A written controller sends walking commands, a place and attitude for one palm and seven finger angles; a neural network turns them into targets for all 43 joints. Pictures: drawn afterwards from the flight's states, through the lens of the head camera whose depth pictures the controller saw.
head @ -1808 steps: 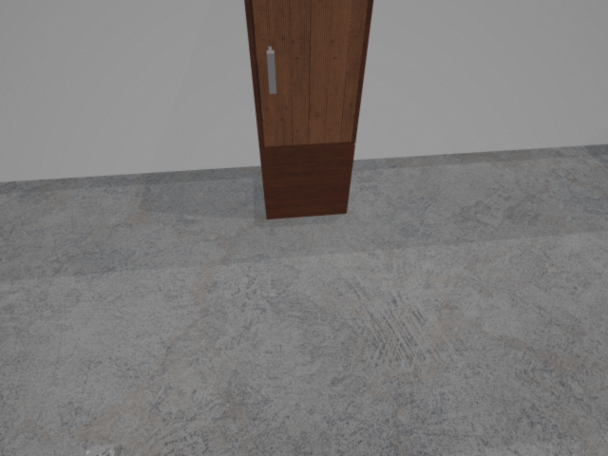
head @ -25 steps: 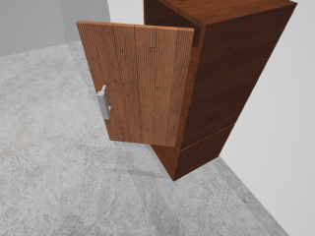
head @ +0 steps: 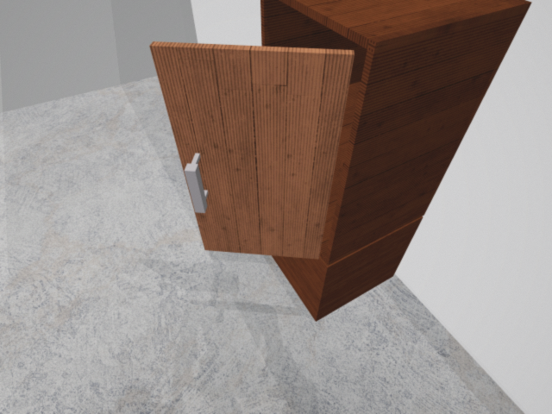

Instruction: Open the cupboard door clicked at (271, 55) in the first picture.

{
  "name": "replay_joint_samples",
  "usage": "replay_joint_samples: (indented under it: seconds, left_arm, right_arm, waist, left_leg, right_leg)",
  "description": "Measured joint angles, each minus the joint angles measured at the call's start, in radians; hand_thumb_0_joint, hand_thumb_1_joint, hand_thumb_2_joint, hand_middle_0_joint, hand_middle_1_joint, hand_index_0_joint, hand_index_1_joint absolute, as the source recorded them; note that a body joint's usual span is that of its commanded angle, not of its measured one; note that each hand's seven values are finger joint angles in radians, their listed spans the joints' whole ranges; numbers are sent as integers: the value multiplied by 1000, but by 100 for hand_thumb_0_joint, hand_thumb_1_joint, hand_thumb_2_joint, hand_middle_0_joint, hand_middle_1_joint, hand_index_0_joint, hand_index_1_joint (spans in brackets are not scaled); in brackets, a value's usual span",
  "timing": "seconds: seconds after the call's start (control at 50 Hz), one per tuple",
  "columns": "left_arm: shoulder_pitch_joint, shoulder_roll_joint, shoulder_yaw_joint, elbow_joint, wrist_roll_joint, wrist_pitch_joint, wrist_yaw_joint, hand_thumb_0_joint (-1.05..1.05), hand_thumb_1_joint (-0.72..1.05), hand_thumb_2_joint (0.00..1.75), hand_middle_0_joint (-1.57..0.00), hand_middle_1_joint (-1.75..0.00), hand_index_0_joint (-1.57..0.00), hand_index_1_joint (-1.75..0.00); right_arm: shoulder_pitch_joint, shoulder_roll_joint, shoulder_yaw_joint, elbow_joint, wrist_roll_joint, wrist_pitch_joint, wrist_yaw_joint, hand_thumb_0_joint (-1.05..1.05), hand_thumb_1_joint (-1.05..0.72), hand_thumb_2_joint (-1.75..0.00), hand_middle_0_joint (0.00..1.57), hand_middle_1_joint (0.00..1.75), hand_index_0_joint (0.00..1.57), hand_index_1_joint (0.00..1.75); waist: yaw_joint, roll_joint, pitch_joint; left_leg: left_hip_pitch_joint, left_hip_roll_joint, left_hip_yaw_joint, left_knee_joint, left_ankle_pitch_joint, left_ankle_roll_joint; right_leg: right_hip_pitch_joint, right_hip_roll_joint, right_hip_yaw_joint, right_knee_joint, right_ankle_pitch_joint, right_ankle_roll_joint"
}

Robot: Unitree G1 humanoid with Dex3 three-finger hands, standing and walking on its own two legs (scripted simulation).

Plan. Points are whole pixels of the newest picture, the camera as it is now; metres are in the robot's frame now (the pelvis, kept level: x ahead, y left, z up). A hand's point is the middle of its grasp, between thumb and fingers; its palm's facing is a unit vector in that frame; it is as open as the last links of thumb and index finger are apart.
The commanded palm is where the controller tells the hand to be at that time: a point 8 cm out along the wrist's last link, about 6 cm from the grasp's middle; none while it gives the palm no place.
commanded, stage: look again from close up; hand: left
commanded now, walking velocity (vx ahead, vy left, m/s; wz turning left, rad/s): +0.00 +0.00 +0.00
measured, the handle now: (198, 183) +0.58 +0.21 -0.04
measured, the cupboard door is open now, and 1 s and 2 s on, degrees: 55 55 55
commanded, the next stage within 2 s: raise the hand with hooked fingers in 0.08 s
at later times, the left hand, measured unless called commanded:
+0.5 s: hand (173, 368) +0.19 +0.16 -0.03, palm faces -0.03 -1.00 -0.03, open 8.0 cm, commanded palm +0.12 +0.24 -0.06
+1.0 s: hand (142, 379) +0.18 +0.21 -0.05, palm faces -0.06 -1.00 -0.05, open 11.0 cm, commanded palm +0.15 +0.26 -0.05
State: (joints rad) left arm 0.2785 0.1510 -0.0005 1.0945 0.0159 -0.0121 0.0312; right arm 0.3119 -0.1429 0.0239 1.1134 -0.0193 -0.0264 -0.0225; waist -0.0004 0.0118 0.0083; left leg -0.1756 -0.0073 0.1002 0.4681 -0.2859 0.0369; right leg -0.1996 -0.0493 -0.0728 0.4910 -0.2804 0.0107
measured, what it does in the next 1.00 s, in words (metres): lowers itself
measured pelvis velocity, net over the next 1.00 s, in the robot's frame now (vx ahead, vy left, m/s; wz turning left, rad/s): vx -0.05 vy -0.03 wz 0.02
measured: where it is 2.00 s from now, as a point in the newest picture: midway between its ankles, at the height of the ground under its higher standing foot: outside the picture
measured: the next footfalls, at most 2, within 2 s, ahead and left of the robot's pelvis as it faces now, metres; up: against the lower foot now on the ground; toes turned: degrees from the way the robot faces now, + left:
none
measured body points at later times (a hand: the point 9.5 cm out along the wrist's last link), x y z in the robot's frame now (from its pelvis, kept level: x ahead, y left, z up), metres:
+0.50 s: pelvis -0.03 -0.02 -0.06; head +0.01 -0.01 +0.39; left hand +0.19 +0.22 -0.02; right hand +0.17 -0.28 -0.10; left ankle -0.02 +0.09 -0.74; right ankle -0.01 -0.12 -0.74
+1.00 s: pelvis -0.05 -0.03 -0.10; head +0.02 -0.02 +0.35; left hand +0.18 +0.26 -0.05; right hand +0.11 -0.25 -0.19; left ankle -0.02 +0.09 -0.74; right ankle -0.01 -0.12 -0.74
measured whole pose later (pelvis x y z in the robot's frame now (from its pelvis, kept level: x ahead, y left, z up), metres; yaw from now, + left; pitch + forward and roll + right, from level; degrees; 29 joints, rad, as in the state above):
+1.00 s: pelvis -0.05 -0.03 -0.10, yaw +1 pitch +15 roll -2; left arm 0.24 0.33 0.34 0.20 -0.38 -0.36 -0.52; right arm 0.26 -0.21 0.03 0.59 0.03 -0.24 -0.04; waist -0.01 0.04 -0.12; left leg -0.95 0.07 0.01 1.20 -0.52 0.00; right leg -0.92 -0.02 -0.14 1.15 -0.50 -0.05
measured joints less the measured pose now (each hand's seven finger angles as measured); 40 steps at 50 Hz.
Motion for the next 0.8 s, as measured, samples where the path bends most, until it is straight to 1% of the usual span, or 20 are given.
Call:
replay_joint_samples:
  seconds: [0.18,0.2,0.22,0.24,0.26,0.28,0.32,0.34,0.38,0.42,0.48,0.5,0.52,0.54,0.58,0.6,0.64,0.7,0.76,0.8]
  left_arm:
    - [5,-8,-1,15,1,6,0,1,92,90,-20,-30,-20,-30]
    - [7,-11,-5,15,3,2,7,0,92,90,-20,-30,-20,-30]
    - [58,-8,9,-138,-35,70,14,1,93,90,-20,-30,-20,-30]
    - [122,5,24,-325,-64,97,23,2,94,90,-20,-30,-21,-30]
    - [176,19,26,-488,-86,80,40,3,94,90,-20,-30,-21,-30]
    - [208,30,27,-620,-111,59,54,3,94,89,-20,-31,-21,-31]
    - [203,36,41,-790,-146,3,52,3,92,89,-20,-32,-21,-32]
    - [178,35,53,-837,-156,-41,38,3,91,88,-20,-33,-20,-32]
    - [111,31,88,-874,-173,-158,-21,3,87,87,-20,-34,-20,-34]
    - [57,29,124,-877,-202,-294,-114,2,83,85,-20,-37,-20,-36]
    - [18,32,165,-856,-239,-490,-301,1,76,83,-21,-40,-21,-40]
    - [18,39,177,-851,-246,-535,-362,1,74,82,-21,-42,-21,-41]
    - [23,47,189,-847,-256,-561,-414,1,72,81,-21,-43,-21,-43]
    - [32,53,200,-845,-272,-567,-454,1,69,80,-21,-44,-22,-44]
    - [61,64,221,-851,-305,-539,-499,1,64,78,-22,-47,-22,-47]
    - [77,69,232,-860,-317,-518,-506,1,62,77,-22,-49,-23,-49]
    - [110,77,253,-894,-327,-487,-498,1,57,75,-23,-52,-23,-52]
    - [126,94,278,-959,-336,-479,-486,1,49,72,-23,-56,-23,-56]
    - [82,113,290,-983,-347,-483,-507,1,42,70,-24,-61,-24,-60]
    - [33,130,292,-974,-353,-463,-534,1,38,68,-24,-64,-24,-63]
  right_arm:
    - [-18,-3,-1,17,2,-1,-3,1,-92,-90,19,30,20,30]
    - [-20,-7,-1,12,4,4,-1,1,-92,-90,19,30,20,30]
    - [-7,-13,2,-29,16,1,-5,2,-92,-90,20,30,20,30]
    - [17,-19,5,-72,26,-38,-19,2,-93,-90,20,30,20,30]
    - [38,-26,2,-110,38,-88,-29,2,-93,-90,20,30,20,30]
    - [49,-35,-5,-143,48,-134,-35,3,-93,-90,20,30,20,30]
    - [46,-63,-20,-211,53,-200,-39,2,-93,-90,20,30,20,30]
    - [34,-80,-27,-245,47,-221,-37,2,-93,-90,20,30,20,30]
    - [-3,-106,-44,-314,36,-248,-24,2,-92,-90,20,30,20,30]
    - [-48,-118,-62,-380,28,-261,-6,2,-92,-90,20,30,20,30]
    - [-114,-127,-90,-479,27,-272,25,2,-91,-90,20,30,20,30]
    - [-132,-130,-96,-511,29,-272,32,1,-91,-90,20,30,20,30]
    - [-148,-133,-102,-541,32,-268,36,1,-91,-90,20,30,20,30]
    - [-161,-138,-106,-569,37,-262,36,1,-91,-90,20,30,20,30]
    - [-179,-144,-109,-617,45,-246,29,1,-91,-90,19,30,20,30]
    - [-183,-146,-107,-636,48,-240,23,1,-91,-90,19,30,20,30]
    - [-186,-144,-99,-656,49,-233,11,1,-91,-90,19,30,20,30]
    - [-180,-130,-73,-642,44,-233,-6,1,-91,-90,19,30,20,30]
    - [-172,-108,-39,-595,45,-235,-16,1,-91,-90,19,30,20,30]
    - [-164,-94,-16,-565,47,-233,-19,1,-90,-90,20,30,20,30]
  waist:
    - [4,-6,11]
    - [4,0,11]
    - [1,-2,17]
    - [5,-11,16]
    - [7,-19,6]
    - [4,-23,-4]
    - [-12,-9,-19]
    - [-22,0,-33]
    - [-32,8,-66]
    - [-30,-6,-106]
    - [-23,-36,-145]
    - [-21,-46,-153]
    - [-17,-55,-160]
    - [-11,-58,-164]
    - [4,-61,-165]
    - [11,-60,-164]
    - [27,-50,-158]
    - [47,-35,-149]
    - [54,-15,-141]
    - [50,-1,-136]
  left_leg:
    - [18,-3,6,-19,4,2]
    - [4,3,3,-3,0,0]
    - [-7,6,0,11,-6,-1]
    - [-11,3,2,15,-8,-2]
    - [-21,-3,3,17,-8,-3]
    - [-33,-9,0,24,-9,-4]
    - [-80,-13,-19,69,-18,-2]
    - [-120,-11,-29,103,-27,-2]
    - [-214,-4,-35,183,-51,-4]
    - [-322,8,-25,277,-84,-10]
    - [-479,30,-19,438,-147,-18]
    - [-526,34,-19,491,-167,-20]
    - [-567,39,-21,540,-187,-24]
    - [-603,44,-27,581,-182,-29]
    - [-659,52,-42,658,-227,-34]
    - [-681,55,-50,688,-246,-37]
    - [-716,63,-73,734,-264,-47]
    - [-755,71,-105,777,-277,-51]
    - [-786,76,-132,799,-277,-55]
    - [-802,77,-140,805,-272,-55]
  right_leg:
    - [13,-1,6,-12,3,3]
    - [8,4,3,-14,5,4]
    - [2,5,0,-9,5,3]
    - [-9,2,2,6,0,0]
    - [-27,-5,3,28,-11,-5]
    - [-43,-12,1,50,-22,-5]
    - [-75,-20,-18,84,-38,-2]
    - [-105,-22,-28,106,-45,-2]
    - [-193,-21,-33,173,-64,-7]
    - [-309,-17,-21,271,-94,-16]
    - [-471,-7,-10,432,-152,-29]
    - [-517,-5,-6,478,-151,-34]
    - [-560,-3,-5,529,-170,-40]
    - [-595,1,-7,575,-198,-44]
    - [-645,6,-17,644,-243,-50]
    - [-662,8,-25,667,-253,-56]
    - [-683,13,-45,697,-268,-62]
    - [-701,21,-75,717,-277,-69]
    - [-715,27,-100,720,-273,-75]
    - [-724,28,-108,719,-267,-76]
